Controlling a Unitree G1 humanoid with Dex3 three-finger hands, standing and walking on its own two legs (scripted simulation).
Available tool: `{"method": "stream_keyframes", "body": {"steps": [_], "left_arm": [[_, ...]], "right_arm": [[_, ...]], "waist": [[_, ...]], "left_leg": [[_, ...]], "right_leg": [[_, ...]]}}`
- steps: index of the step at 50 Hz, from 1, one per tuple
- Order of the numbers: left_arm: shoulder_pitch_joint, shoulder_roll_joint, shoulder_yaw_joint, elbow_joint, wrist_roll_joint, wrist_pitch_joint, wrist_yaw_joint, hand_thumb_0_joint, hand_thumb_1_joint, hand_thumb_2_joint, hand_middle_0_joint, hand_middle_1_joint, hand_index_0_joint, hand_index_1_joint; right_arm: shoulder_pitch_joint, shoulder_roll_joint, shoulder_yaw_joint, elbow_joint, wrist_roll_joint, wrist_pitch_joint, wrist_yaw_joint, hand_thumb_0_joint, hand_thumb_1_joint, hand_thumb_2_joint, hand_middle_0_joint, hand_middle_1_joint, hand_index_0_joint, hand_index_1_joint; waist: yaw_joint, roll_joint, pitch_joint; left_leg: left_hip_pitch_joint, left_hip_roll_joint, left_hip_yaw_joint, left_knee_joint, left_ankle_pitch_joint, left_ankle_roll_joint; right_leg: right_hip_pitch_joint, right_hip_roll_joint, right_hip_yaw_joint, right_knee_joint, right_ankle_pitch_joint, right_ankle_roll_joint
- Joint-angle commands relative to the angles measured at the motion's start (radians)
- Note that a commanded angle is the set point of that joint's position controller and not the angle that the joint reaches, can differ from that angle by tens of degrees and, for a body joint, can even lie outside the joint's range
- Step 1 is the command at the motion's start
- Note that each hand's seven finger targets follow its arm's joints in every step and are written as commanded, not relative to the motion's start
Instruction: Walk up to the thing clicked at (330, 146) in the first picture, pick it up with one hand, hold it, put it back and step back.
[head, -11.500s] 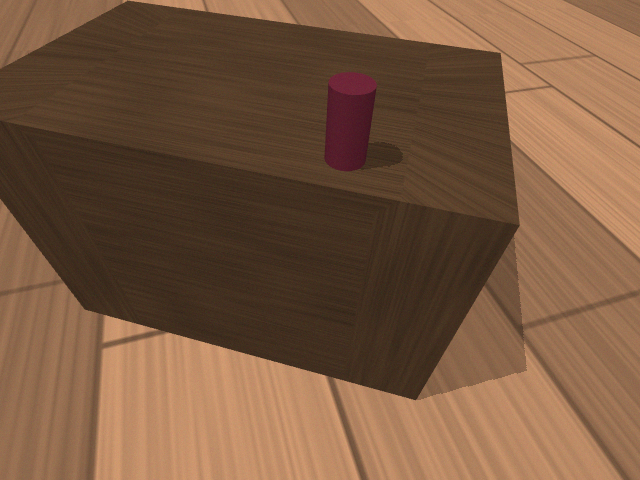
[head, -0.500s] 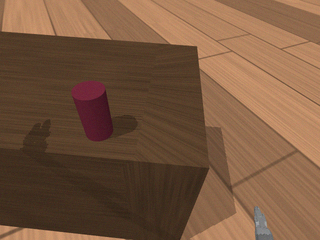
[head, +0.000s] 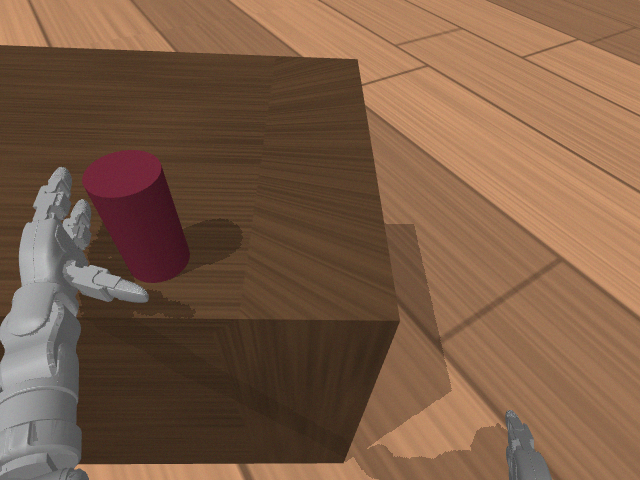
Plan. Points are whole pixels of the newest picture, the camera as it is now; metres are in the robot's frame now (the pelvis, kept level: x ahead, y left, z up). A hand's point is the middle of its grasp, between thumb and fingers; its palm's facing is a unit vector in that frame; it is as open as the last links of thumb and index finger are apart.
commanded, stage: close in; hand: left
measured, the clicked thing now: (143, 220) +0.41 +0.22 +0.12
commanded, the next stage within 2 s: rest palm in 0.20 s
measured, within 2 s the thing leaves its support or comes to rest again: neither
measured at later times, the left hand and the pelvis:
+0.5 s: hand (139, 241) +0.37 +0.21 +0.12, palm faces +0.21 -0.98 +0.05, open 17.6 cm; pelvis +0.00 -0.01 +0.00, yaw +0 degrees
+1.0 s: hand (122, 225) +0.39 +0.23 +0.13, palm faces +0.25 -0.97 +0.03, open 16.9 cm; pelvis -0.01 -0.01 +0.00, yaw +1 degrees
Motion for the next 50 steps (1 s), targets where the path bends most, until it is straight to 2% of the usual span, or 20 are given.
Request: {"method": "stream_keyframes", "body": {"steps": [1,2,6,7,9,10,12,15,21,22,24,26,28,30,34,35,36,38,44,50], "left_arm": [[-0.287,0.195,-0.019,-0.259,-0.008,-0.059,0.021,0.0,-0.505,0.0,-0.054,-0.02,-0.073,-0.003],[-0.296,0.247,0.035,-0.292,-0.022,-0.058,0.021,0.0,-0.491,0.002,-0.05,-0.021,-0.069,-0.004],[-0.255,0.157,-0.029,-0.274,-0.025,-0.016,0.016,0.0,-0.484,0.004,-0.051,-0.017,-0.071,0.0],[-0.293,0.136,-0.042,-0.323,-0.029,-0.013,0.016,0.0,-0.477,0.005,-0.047,-0.01,-0.066,0.0],[-0.309,0.197,-0.005,-0.333,-0.021,0.003,0.034,0.0,-0.478,0.0,-0.047,0.0,-0.066,0.0],[-0.304,0.174,-0.018,-0.34,-0.016,0.008,0.04,0.0,-0.501,0.0,-0.052,0.0,-0.072,0.0],[-0.367,0.127,-0.07,-0.401,-0.01,0.01,0.053,0.0,-0.512,0.006,-0.044,0.0,-0.061,0.0],[-0.367,0.148,-0.04,-0.402,-0.002,0.015,0.086,0.0,-0.502,0.002,-0.044,0.0,-0.059,0.0],[-0.32,0.096,-0.066,-0.379,0.021,0.036,0.135,0.0,-0.611,0.006,-0.076,0.0,-0.078,0.0],[-0.283,0.133,-0.032,-0.327,0.024,0.04,0.14,0.0,-0.611,0.0,-0.083,0.0,-0.087,0.0],[-0.354,0.067,-0.1,-0.427,0.03,0.032,0.137,0.0,-0.611,0.0,-0.092,0.0,-0.096,0.0],[-0.279,0.135,-0.019,-0.342,0.027,0.048,0.157,0.0,-0.611,0.0,-0.092,0.0,-0.095,0.0],[-0.352,0.092,-0.068,-0.467,0.03,0.032,0.154,0.0,-0.611,0.01,-0.091,0.0,-0.093,-0.001],[-0.353,0.127,-0.042,-0.422,0.032,0.04,0.159,0.0,-0.611,0.0,-0.099,0.0,-0.102,0.0],[-0.371,0.135,-0.038,-0.4,0.026,0.04,0.151,0.0,-0.611,0.004,-0.093,0.0,-0.093,0.0],[-0.366,0.189,0.004,-0.375,0.026,0.042,0.151,0.0,-0.611,0.0,-0.094,0.0,-0.095,0.0],[-0.383,0.137,-0.05,-0.362,0.03,0.043,0.143,0.0,-0.611,0.0,-0.09,0.0,-0.09,0.0],[-0.444,0.166,-0.04,-0.385,0.03,0.037,0.138,0.0,-0.611,0.002,-0.09,0.0,-0.089,0.0],[-0.511,0.175,-0.049,-0.298,0.028,0.038,0.125,0.0,-0.611,0.075,-0.327,-0.178,-0.336,-0.174],[-0.557,0.221,-0.023,-0.218,0.029,0.045,0.123,0.0,-0.6,0.133,-0.415,-0.259,-0.427,-0.253]], "right_arm": [[-0.085,-0.09,-0.021,-0.159,0.014,-0.033,0.001,0.0,0.533,-0.047,0.049,0.05,0.05,0.05],[-0.137,-0.145,-0.058,-0.238,0.016,-0.038,-0.006,0.0,0.54,-0.046,0.049,0.05,0.049,0.05],[0.001,-0.1,-0.035,-0.162,0.019,-0.019,0.005,0.0,0.546,-0.044,0.05,0.05,0.05,0.05],[-0.013,-0.113,-0.044,-0.2,0.019,-0.022,0.004,0.0,0.542,-0.046,0.049,0.05,0.049,0.05],[-0.018,-0.168,-0.086,-0.243,0.018,-0.023,0.0,0.0,0.546,-0.044,0.049,0.05,0.049,0.05],[0.016,-0.116,-0.041,-0.21,0.016,-0.016,0.008,0.0,0.543,-0.044,0.049,0.05,0.049,0.05],[0.013,-0.114,-0.052,-0.204,0.017,-0.014,0.014,0.0,0.541,-0.047,0.049,0.05,0.049,0.05],[-0.018,-0.132,-0.06,-0.277,0.015,-0.013,0.015,0.0,0.542,-0.047,0.049,0.05,0.049,0.05],[-0.037,-0.141,-0.084,-0.299,0.014,-0.002,0.019,0.0,0.528,-0.053,0.049,0.05,0.049,0.05],[-0.034,-0.158,-0.088,-0.326,0.014,-0.002,0.018,0.0,0.522,-0.054,0.049,0.05,0.049,0.05],[-0.017,-0.079,-0.033,-0.294,0.013,0.009,0.028,0.0,0.524,-0.053,0.049,0.05,0.049,0.05],[-0.061,-0.149,-0.095,-0.357,0.016,0.004,0.019,0.0,0.523,-0.054,0.049,0.05,0.049,0.05],[-0.018,-0.087,-0.041,-0.314,0.012,0.011,0.031,0.0,0.523,-0.055,0.049,0.05,0.049,0.05],[-0.026,-0.118,-0.076,-0.328,0.014,0.009,0.022,0.0,0.519,-0.054,0.049,0.05,0.049,0.05],[-0.019,-0.098,-0.055,-0.294,0.016,0.008,0.024,0.0,0.519,-0.056,0.049,0.05,0.049,0.05],[-0.018,-0.147,-0.092,-0.312,0.015,0.007,0.018,0.0,0.512,-0.057,0.049,0.05,0.049,0.05],[-0.03,-0.132,-0.088,-0.285,0.018,0.003,0.019,0.0,0.513,-0.057,0.049,0.05,0.049,0.05],[-0.019,-0.114,-0.066,-0.282,0.014,0.002,0.02,0.0,0.515,-0.057,0.05,0.05,0.049,0.05],[-0.024,-0.103,-0.037,-0.296,0.017,-0.008,0.019,0.0,0.524,-0.048,0.049,0.05,0.049,0.05],[-0.025,-0.141,-0.081,-0.294,0.02,-0.013,0.024,0.0,0.522,-0.047,0.049,0.05,0.049,0.05]], "waist": [[0.032,0.033,-0.294],[0.026,0.009,-0.304],[0.006,0.031,-0.2],[-0.004,0.013,-0.25],[-0.013,0.002,-0.259],[0.001,0.017,-0.231],[0.0,0.052,-0.244],[0.006,0.019,-0.271],[0.026,0.0,-0.24],[0.022,-0.013,-0.225],[0.037,0.026,-0.227],[0.032,-0.019,-0.212],[0.038,0.043,-0.233],[0.023,0.024,-0.227],[0.02,0.035,-0.2],[0.008,0.015,-0.217],[0.003,0.027,-0.199],[0.005,0.058,-0.257],[-0.002,0.037,-0.24],[0.003,0.027,-0.268]], "left_leg": [[0.094,-0.03,0.017,-0.075,0.369,0.012],[0.102,-0.033,0.022,-0.069,0.356,0.018],[0.11,-0.031,0.023,-0.078,0.356,0.013],[0.133,-0.029,0.023,-0.072,0.369,0.016],[0.145,-0.031,0.023,-0.071,0.384,0.017],[0.13,-0.035,0.025,-0.07,0.385,0.018],[0.153,-0.03,0.023,-0.077,0.385,0.011],[0.15,-0.033,0.022,-0.078,0.358,0.014],[0.13,-0.033,0.021,-0.094,0.288,0.012],[0.115,-0.03,0.021,-0.09,0.308,0.011],[0.123,-0.03,0.023,-0.096,0.302,0.007],[0.101,-0.035,0.027,-0.096,0.263,0.014],[0.115,-0.03,0.026,-0.103,0.267,0.008],[0.116,-0.031,0.028,-0.098,0.259,0.012],[0.096,-0.037,0.033,-0.097,0.219,0.016],[0.098,-0.033,0.029,-0.096,0.227,0.017],[0.108,-0.031,0.027,-0.1,0.233,0.015],[0.127,-0.032,0.028,-0.085,0.267,0.015],[0.112,-0.027,0.02,-0.09,0.255,0.011],[0.102,-0.034,0.026,-0.075,0.277,0.016]], "right_leg": [[0.203,0.017,-0.038,-0.029,0.292,-0.035],[0.201,0.014,-0.034,-0.033,0.288,-0.029],[0.134,0.02,-0.044,-0.028,0.279,-0.034],[0.134,0.018,-0.04,-0.023,0.294,-0.032],[0.142,0.017,-0.042,-0.023,0.313,-0.03],[0.142,0.013,-0.041,-0.022,0.316,-0.029],[0.124,0.017,-0.043,-0.017,0.302,-0.034],[0.153,0.013,-0.043,-0.02,0.286,-0.032],[0.164,0.017,-0.045,-0.035,0.218,-0.035],[0.166,0.016,-0.044,-0.03,0.232,-0.034],[0.157,0.02,-0.045,-0.032,0.219,-0.038],[0.179,0.016,-0.041,-0.043,0.196,-0.032],[0.171,0.018,-0.036,-0.035,0.193,-0.038],[0.176,0.02,-0.036,-0.041,0.19,-0.033],[0.159,0.015,-0.029,-0.048,0.163,-0.032],[0.16,0.017,-0.03,-0.045,0.172,-0.031],[0.143,0.018,-0.031,-0.038,0.176,-0.033],[0.159,0.016,-0.029,-0.031,0.206,-0.033],[0.124,0.023,-0.037,-0.027,0.183,-0.036],[0.129,0.018,-0.035,-0.02,0.212,-0.033]]}}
